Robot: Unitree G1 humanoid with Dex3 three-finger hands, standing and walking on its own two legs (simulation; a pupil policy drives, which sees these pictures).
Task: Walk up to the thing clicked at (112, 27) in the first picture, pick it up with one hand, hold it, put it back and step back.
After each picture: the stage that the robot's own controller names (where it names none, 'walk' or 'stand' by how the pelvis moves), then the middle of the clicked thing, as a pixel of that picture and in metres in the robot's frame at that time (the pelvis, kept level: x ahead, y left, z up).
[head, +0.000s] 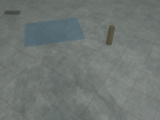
stand; (110, 35) +1.49 -0.33 -0.66
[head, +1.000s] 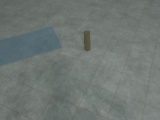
walk; (87, 41) +1.40 +0.05 -0.63
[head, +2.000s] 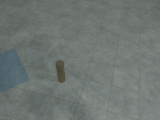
walk; (60, 72) +0.89 +0.23 -0.64
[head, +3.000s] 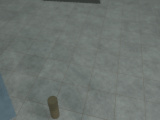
walk; (53, 108) +0.57 +0.21 -0.63
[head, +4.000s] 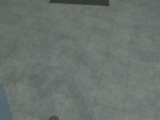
stand; out of the picture +0.42 +0.20 -0.64
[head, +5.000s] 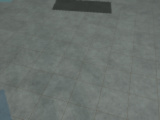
stand; out of the picture +0.39 +0.19 -0.64
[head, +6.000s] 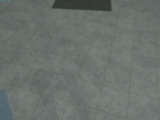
stand; out of the picture +0.39 +0.19 -0.66
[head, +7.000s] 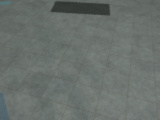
stand; out of the picture +0.38 +0.19 -0.66
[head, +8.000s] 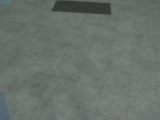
stand; out of the picture +0.38 +0.19 -0.66
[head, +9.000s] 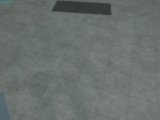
stand; out of the picture +0.38 +0.19 -0.66
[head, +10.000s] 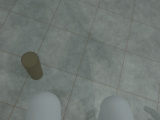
go down; (33, 67) +0.44 +0.23 -0.34
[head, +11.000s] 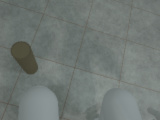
go down; (26, 60) +0.44 +0.25 -0.27
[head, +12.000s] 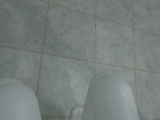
close in; out of the picture +0.42 +0.29 -0.17
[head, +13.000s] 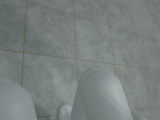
close; out of the picture +0.42 +0.30 -0.15
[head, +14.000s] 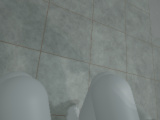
lift; out of the picture +0.32 +0.27 -0.15
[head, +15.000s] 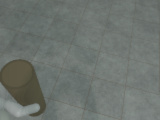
lift; (28, 93) +0.30 +0.17 +0.04
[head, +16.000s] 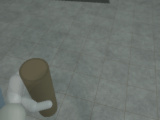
hold; (42, 92) +0.31 +0.14 +0.05
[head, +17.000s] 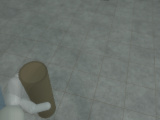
hold; (41, 94) +0.31 +0.15 +0.03
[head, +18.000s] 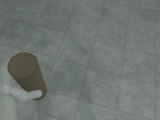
crouch; (32, 81) +0.36 +0.17 -0.02
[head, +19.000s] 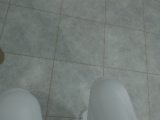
lower; out of the picture +0.46 +0.26 -0.07
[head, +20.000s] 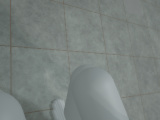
lower; out of the picture +0.44 +0.29 -0.16
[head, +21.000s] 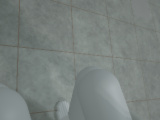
lower; out of the picture +0.41 +0.29 -0.16
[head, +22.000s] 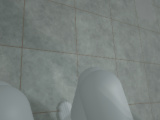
lower; out of the picture +0.40 +0.29 -0.16
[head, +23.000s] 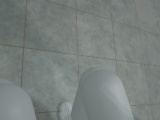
lower; out of the picture +0.39 +0.29 -0.16
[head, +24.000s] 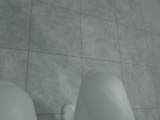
open; out of the picture +0.40 +0.26 -0.16
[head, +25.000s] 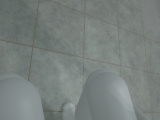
stand; out of the picture +0.40 +0.26 -0.17
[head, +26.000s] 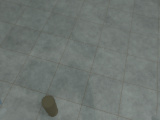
stand; (50, 107) +0.38 +0.18 -0.49
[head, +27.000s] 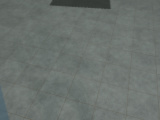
stand; out of the picture +0.37 +0.16 -0.60
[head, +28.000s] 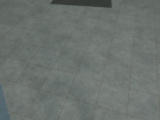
stand; out of the picture +0.36 +0.16 -0.60
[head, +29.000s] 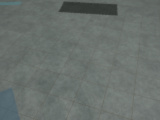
stand; out of the picture +0.38 +0.15 -0.65
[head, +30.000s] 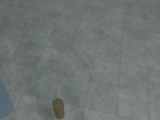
walk; (59, 109) +0.44 +0.13 -0.63
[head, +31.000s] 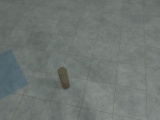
walk; (64, 78) +0.73 +0.21 -0.63
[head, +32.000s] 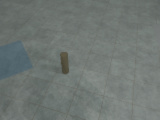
stand; (64, 63) +1.03 +0.19 -0.63
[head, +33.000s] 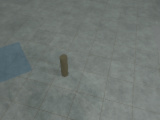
stand; (64, 66) +1.00 +0.18 -0.65
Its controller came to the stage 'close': yes
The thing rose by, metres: 0.68
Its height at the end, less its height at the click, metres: +0.00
